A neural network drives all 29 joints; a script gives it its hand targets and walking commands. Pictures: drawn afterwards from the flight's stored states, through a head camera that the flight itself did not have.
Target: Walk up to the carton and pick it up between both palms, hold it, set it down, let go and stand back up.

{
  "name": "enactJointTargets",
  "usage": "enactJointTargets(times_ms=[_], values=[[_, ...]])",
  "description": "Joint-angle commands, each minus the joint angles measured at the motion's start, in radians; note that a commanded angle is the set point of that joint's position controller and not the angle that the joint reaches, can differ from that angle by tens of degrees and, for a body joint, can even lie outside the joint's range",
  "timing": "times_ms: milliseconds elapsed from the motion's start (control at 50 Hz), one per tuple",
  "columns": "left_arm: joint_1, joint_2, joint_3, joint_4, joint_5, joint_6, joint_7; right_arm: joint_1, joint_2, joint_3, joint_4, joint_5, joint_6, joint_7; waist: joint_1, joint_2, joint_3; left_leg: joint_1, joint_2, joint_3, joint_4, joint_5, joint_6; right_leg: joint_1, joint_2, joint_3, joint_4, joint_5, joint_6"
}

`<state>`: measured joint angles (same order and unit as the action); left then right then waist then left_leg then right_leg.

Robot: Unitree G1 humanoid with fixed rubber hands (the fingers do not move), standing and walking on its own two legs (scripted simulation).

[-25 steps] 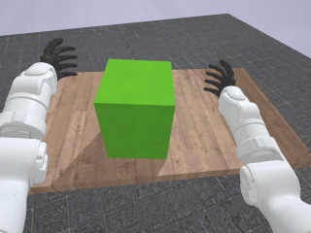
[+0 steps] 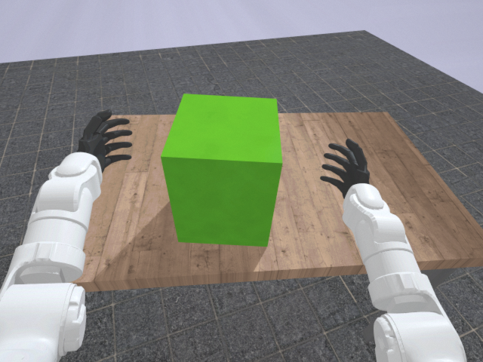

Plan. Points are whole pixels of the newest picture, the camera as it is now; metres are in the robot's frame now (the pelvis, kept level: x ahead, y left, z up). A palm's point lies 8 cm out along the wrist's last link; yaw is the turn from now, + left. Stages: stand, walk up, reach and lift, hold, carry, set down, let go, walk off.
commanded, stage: set down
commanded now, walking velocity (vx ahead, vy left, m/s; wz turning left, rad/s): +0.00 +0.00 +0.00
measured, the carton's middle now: (226, 171) +0.49 -0.01 +0.04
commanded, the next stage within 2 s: none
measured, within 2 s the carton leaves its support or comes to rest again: neither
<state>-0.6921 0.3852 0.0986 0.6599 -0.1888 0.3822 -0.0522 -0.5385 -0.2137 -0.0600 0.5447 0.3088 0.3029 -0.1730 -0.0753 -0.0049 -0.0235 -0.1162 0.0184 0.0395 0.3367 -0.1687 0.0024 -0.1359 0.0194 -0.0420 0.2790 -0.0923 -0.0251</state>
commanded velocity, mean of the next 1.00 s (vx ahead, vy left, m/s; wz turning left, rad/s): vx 0.00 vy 0.00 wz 0.00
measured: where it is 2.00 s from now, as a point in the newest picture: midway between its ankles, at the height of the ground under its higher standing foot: outside the picture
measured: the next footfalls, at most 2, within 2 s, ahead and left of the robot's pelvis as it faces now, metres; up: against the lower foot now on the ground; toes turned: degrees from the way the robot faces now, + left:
none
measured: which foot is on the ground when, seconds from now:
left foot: down 0.00-1.00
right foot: down 0.00-1.00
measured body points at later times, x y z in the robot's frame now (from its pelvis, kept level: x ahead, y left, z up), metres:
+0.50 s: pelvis +0.01 +0.00 +0.00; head -0.01 +0.01 +0.45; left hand +0.35 +0.23 +0.08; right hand +0.30 -0.22 +0.06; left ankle +0.01 +0.11 -0.75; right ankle +0.04 -0.10 -0.75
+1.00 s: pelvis +0.03 +0.00 +0.00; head +0.00 +0.01 +0.45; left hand +0.27 +0.25 +0.03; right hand +0.27 -0.21 +0.02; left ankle +0.01 +0.12 -0.75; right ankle +0.04 -0.10 -0.75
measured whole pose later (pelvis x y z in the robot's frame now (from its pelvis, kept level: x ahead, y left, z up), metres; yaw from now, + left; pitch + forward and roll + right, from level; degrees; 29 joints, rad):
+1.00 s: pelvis +0.03 +0.00 +0.00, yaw +0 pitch -4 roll +0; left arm 0.08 0.30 0.05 0.26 -0.19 0.11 -0.07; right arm 0.16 -0.16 -0.05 0.18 0.15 0.09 -0.09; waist 0.02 -0.01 -0.01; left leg -0.06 0.01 0.03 0.34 -0.21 0.00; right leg -0.09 0.02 -0.02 0.31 -0.15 -0.02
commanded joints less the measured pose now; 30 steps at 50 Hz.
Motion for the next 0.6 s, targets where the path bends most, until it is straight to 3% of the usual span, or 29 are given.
enactJointTargets(times_ms=[0,40,100,240,400,480,500,580], values=[[-0.295,0.126,0.033,-0.202,-0.002,-0.039,0.004,-0.296,-0.107,-0.044,-0.204,-0.025,-0.038,0.013,0.005,0.033,-0.286,0.024,-0.024,-0.022,-0.041,0.087,-0.017,0.137,0.025,0.032,-0.006,0.030,0.021],[-0.211,0.108,0.041,-0.196,-0.001,-0.048,-0.003,-0.223,-0.093,-0.031,-0.210,-0.028,-0.043,0.014,0.017,0.021,-0.256,0.016,-0.027,-0.022,-0.047,0.089,-0.004,0.153,0.018,0.043,-0.010,0.028,0.020],[-0.216,0.117,0.049,-0.238,-0.009,-0.078,-0.005,-0.213,-0.088,-0.040,-0.260,-0.050,-0.065,0.011,0.018,0.017,-0.258,0.005,-0.027,-0.021,-0.036,0.095,-0.002,0.147,0.014,0.046,-0.001,0.027,0.017],[-0.017,0.095,0.033,-0.337,-0.012,-0.116,-0.008,-0.010,-0.091,-0.024,-0.309,-0.039,-0.096,0.022,0.031,0.035,-0.246,0.053,-0.024,-0.030,-0.020,0.196,-0.021,0.129,0.012,0.056,-0.005,0.071,0.014],[0.142,0.084,0.018,-0.421,-0.020,-0.201,-0.017,0.145,-0.055,-0.027,-0.439,-0.078,-0.159,0.030,0.041,0.022,-0.179,0.007,-0.028,-0.034,-0.034,0.121,-0.013,0.117,-0.002,0.067,-0.016,0.001,0.007],[0.265,0.060,0.004,-0.463,-0.034,-0.256,-0.011,0.282,-0.041,-0.026,-0.480,-0.099,-0.191,0.041,0.068,0.037,-0.167,0.019,-0.020,-0.037,-0.036,0.139,-0.018,0.106,-0.003,0.070,-0.014,-0.022,-0.007],[0.248,0.070,-0.001,-0.471,-0.034,-0.269,-0.010,0.272,-0.052,-0.038,-0.479,-0.101,-0.195,0.043,0.059,0.047,-0.165,0.016,-0.020,-0.036,-0.035,0.124,-0.021,0.097,-0.005,0.077,-0.013,-0.029,-0.008],[0.368,0.054,-0.014,-0.516,-0.046,-0.302,-0.004,0.370,-0.049,-0.040,-0.514,-0.110,-0.218,0.056,0.075,0.050,-0.180,0.023,-0.020,-0.041,-0.021,0.167,-0.024,0.094,-0.001,0.080,0.001,-0.021,-0.014]])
